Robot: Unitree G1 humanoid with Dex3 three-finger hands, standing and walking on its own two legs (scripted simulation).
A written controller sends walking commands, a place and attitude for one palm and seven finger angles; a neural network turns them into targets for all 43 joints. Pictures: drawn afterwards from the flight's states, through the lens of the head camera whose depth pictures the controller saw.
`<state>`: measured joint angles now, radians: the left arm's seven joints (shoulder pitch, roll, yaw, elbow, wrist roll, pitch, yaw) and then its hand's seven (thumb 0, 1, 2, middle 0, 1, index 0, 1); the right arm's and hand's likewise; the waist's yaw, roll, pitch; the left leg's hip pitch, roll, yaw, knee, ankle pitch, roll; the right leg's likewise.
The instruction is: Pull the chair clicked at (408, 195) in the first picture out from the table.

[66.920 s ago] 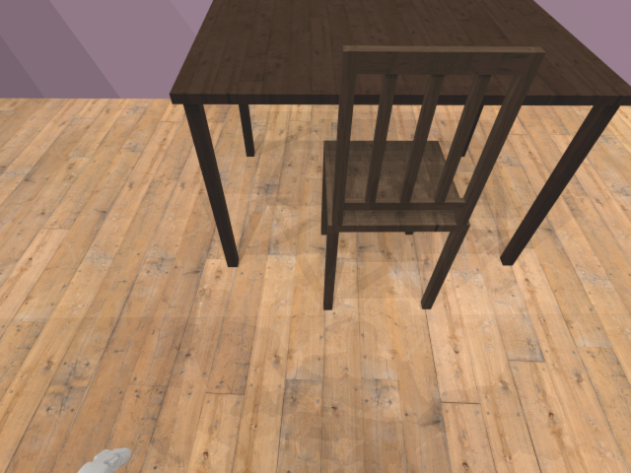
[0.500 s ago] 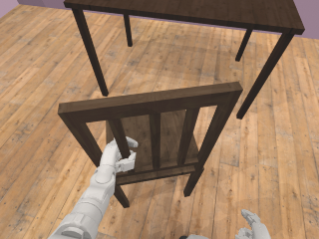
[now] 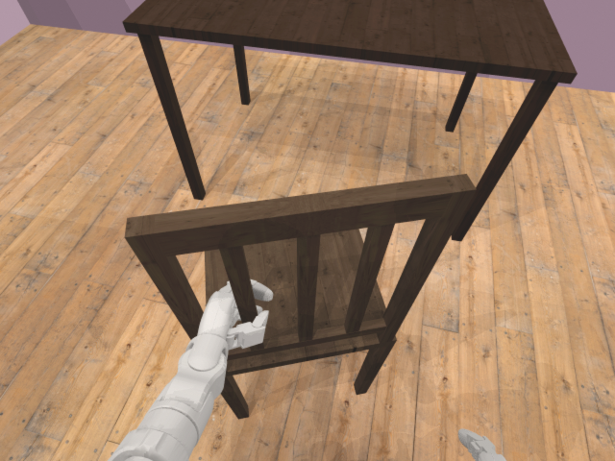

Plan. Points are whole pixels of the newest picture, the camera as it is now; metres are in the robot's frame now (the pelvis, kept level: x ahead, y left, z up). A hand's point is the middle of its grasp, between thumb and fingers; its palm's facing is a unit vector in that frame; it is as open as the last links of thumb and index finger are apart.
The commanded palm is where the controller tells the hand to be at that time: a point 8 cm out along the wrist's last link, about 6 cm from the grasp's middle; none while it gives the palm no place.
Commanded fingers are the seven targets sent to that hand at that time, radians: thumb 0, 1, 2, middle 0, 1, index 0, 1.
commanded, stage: open the thumb and straighten the fingers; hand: left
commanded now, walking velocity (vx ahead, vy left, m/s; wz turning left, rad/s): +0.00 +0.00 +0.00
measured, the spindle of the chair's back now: (306, 295) +0.35 +0.01 -0.05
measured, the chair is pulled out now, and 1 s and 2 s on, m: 0.55 0.55 0.55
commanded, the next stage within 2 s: draw the fingers out of the gap in 0.72 s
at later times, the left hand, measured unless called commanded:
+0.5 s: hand (255, 321) +0.32 +0.09 -0.07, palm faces -0.11 -0.99 -0.11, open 14.5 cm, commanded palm +0.30 +0.14 -0.05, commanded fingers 0.00 -0.55 0.20 -0.08 -0.22 -0.08 -0.22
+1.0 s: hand (254, 331) +0.30 +0.09 -0.07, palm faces -0.10 -0.99 -0.11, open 17.4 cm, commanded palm +0.27 +0.14 -0.05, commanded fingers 0.00 -0.55 0.20 0.00 0.00 0.00 0.00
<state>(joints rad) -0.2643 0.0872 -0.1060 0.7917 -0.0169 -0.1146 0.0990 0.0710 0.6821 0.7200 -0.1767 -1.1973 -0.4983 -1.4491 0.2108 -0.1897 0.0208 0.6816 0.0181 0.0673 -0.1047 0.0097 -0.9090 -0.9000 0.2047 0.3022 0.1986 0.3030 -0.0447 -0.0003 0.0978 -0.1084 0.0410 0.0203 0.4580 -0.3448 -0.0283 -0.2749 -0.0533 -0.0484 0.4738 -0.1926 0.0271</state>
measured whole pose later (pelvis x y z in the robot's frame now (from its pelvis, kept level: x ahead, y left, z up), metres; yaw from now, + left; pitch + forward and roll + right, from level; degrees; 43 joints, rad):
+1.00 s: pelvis -0.01 -0.01 -0.03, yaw +1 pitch +11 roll +1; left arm -0.15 0.12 -0.02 0.49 -0.04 0.03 0.00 -0.01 -0.53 0.20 -0.01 -0.01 -0.01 -0.01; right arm 0.28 -0.26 -0.01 0.57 0.03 -0.05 -0.03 0.01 -0.91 -0.90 0.20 0.30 0.20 0.30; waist -0.06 0.02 -0.09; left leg -0.52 0.03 0.01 0.79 -0.47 -0.04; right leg -0.69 -0.07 -0.03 0.80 -0.31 0.01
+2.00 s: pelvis -0.02 +0.00 -0.08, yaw +3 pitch +13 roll -1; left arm 0.48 0.15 -0.04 -0.26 -0.13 -0.35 -0.07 -0.01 -0.54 0.20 0.00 0.00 0.00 0.00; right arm 0.21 -0.21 0.00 0.50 0.03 -0.16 -0.03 0.01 -0.91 -0.90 0.20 0.30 0.20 0.30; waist 0.00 0.03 -0.13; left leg -0.72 0.02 -0.04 1.11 -0.62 -0.03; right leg -0.85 -0.10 -0.07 1.06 -0.43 0.03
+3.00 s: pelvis +0.01 +0.00 +0.00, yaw +2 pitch -4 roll -1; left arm 0.46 0.35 0.38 -0.40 -0.06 -0.09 0.18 0.01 0.75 0.83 -0.18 -0.27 -0.19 -0.27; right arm 0.20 -0.23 0.01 0.64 0.02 -0.15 -0.08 0.01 -0.91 -0.90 0.20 0.30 0.20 0.30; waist 0.06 0.10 0.02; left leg -0.02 0.04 -0.01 0.46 -0.37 -0.02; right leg -0.18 -0.07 -0.08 0.49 -0.24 0.03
